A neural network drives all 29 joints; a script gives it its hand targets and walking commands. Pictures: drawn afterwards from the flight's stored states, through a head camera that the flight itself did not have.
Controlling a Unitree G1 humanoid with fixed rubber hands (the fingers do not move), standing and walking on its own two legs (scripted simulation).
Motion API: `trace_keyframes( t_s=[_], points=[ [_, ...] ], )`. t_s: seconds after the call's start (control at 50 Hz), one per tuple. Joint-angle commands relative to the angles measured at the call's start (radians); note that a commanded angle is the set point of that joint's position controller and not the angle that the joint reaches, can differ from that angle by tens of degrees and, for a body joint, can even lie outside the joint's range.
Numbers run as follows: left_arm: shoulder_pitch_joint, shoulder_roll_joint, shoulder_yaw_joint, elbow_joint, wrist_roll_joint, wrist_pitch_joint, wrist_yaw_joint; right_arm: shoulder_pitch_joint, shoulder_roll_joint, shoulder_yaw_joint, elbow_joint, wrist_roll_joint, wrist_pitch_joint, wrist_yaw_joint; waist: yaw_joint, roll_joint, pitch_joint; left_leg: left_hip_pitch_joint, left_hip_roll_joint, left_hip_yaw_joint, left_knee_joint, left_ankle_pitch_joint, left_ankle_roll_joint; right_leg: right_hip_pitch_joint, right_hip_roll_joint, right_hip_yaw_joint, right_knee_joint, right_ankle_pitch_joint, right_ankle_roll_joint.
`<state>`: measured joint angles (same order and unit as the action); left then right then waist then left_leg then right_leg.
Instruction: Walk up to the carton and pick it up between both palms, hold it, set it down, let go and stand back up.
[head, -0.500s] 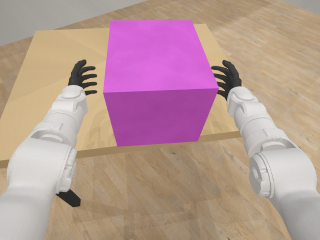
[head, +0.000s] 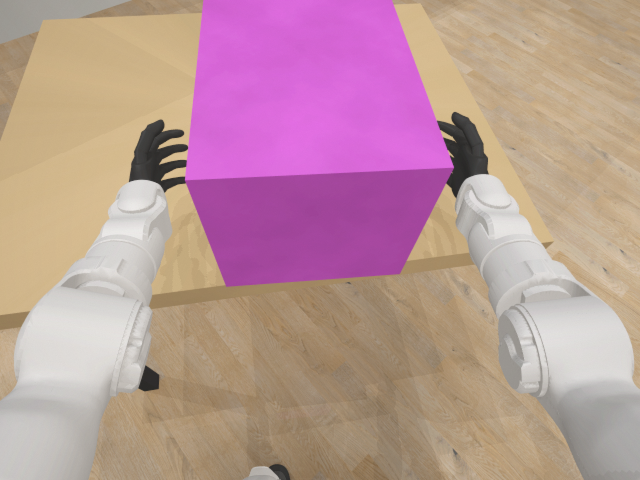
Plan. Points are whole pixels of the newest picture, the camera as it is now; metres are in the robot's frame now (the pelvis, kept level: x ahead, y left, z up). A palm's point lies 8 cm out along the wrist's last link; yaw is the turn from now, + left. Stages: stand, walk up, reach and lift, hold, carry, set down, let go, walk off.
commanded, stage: reach and lift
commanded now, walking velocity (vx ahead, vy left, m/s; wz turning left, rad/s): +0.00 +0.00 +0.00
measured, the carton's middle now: (307, 144) +0.55 +0.03 +0.06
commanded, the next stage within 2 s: none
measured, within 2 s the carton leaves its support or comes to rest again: neither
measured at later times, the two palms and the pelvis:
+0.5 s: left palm (166, 185) +0.46 +0.20 +0.07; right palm (449, 181) +0.47 -0.15 +0.08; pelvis -0.01 +0.00 +0.00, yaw +0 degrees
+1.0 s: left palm (165, 188) +0.46 +0.20 +0.07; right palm (447, 185) +0.46 -0.14 +0.08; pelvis -0.01 +0.00 +0.00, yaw +0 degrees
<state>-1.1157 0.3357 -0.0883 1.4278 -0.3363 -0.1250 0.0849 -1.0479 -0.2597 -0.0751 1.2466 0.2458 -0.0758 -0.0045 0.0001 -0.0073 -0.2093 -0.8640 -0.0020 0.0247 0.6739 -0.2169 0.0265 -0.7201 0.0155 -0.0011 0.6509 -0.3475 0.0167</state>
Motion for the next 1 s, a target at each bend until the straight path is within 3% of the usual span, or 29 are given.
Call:
trace_keyframes(
  t_s=[0.0, 0.14, 0.22, 0.34, 0.42, 0.46, 0.68, 0.78, 0.88, 0.98],
  points=[
    [-0.635, 0.166, 0.047, -0.327, -0.022, -0.09, -0.021, -0.55, -0.187, 0.024, -0.235, -0.021, -0.096, 0.014, 0.116, 0.078, -1.071, 0.987, 0.101, -0.044, 0.129, 1.048, -0.1, -0.238, 0.045, -0.092, -0.165, 0.395, -0.021],
    [-0.641, 0.116, 0.084, -0.291, 0.031, -0.104, -0.044, -0.563, -0.096, 0.015, -0.264, -0.061, -0.089, 0.01, 0.114, 0.041, -1.03, 0.9, 0.078, -0.028, 0.103, 0.942, -0.083, -0.149, 0.037, -0.087, -0.14, 0.44, 0.0],
    [-0.648, 0.059, 0.096, -0.286, 0.073, -0.109, -0.059, -0.572, -0.031, 0.0, -0.257, -0.085, -0.089, 0.018, 0.109, 0.052, -1.009, 0.876, 0.072, -0.022, 0.087, 0.895, -0.083, -0.113, 0.034, -0.086, -0.141, 0.433, -0.001],
    [-0.63, -0.08, 0.143, -0.273, 0.179, -0.121, -0.09, -0.566, 0.106, -0.068, -0.255, -0.19, -0.115, 0.044, 0.11, 0.072, -0.986, 0.898, 0.071, -0.01, 0.057, 0.883, -0.093, -0.06, 0.03, -0.102, -0.164, 0.416, -0.008],
    [-0.617, -0.027, 0.242, -0.287, 0.257, -0.127, -0.052, -0.534, 0.046, -0.178, -0.257, -0.261, -0.136, 0.015, 0.109, 0.092, -0.967, 0.891, 0.073, 0.005, 0.033, 0.855, -0.1, -0.023, 0.034, -0.101, -0.189, 0.382, -0.009],
    [-0.653, -0.023, 0.243, -0.324, 0.259, -0.122, -0.03, -0.557, 0.04, -0.198, -0.265, -0.263, -0.133, 0.001, 0.1, 0.103, -0.981, 0.893, 0.077, 0.004, 0.032, 0.855, -0.105, -0.022, 0.037, -0.101, -0.191, 0.374, -0.014],
    [-0.695, -0.11, 0.218, -0.291, 0.249, -0.109, -0.035, -0.604, 0.148, -0.204, -0.252, -0.293, -0.103, 0.03, 0.106, 0.085, -0.931, 0.874, 0.079, 0.006, 0.001, 0.719, -0.104, -0.023, 0.022, -0.1, -0.206, 0.278, -0.031],
    [-0.677, -0.244, 0.243, -0.25, 0.301, -0.109, -0.073, -0.604, 0.287, -0.233, -0.259, -0.38, -0.114, 0.065, 0.11, 0.073, -0.901, 0.888, 0.079, 0.015, -0.01, 0.711, -0.1, 0.001, 0.015, -0.107, -0.211, 0.281, -0.029],
    [-0.688, -0.551, 0.251, -0.184, 0.396, -0.107, -0.151, -0.602, 0.587, -0.282, -0.205, -0.533, -0.159, 0.145, 0.111, 0.086, -0.852, 0.954, 0.088, 0.031, -0.027, 0.761, -0.105, 0.019, 0.017, -0.13, -0.233, 0.289, -0.035],
    [-0.632, -0.621, 0.288, -0.16, 0.456, -0.095, -0.17, -0.554, 0.638, -0.315, -0.127, -0.598, -0.193, 0.18, 0.117, 0.102, -0.796, 1.002, 0.11, 0.037, -0.024, 0.833, -0.102, 0.007, 0.029, -0.143, -0.234, 0.299, -0.033]
  ],
)
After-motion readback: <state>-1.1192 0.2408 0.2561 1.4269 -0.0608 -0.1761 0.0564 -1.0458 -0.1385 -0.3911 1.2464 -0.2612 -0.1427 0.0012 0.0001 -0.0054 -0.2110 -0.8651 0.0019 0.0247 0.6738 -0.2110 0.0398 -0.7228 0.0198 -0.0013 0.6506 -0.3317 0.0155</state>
